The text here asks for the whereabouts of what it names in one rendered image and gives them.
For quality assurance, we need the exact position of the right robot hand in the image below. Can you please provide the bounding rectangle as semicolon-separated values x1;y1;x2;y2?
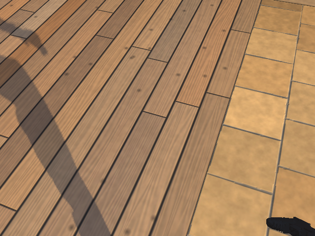
266;216;315;236

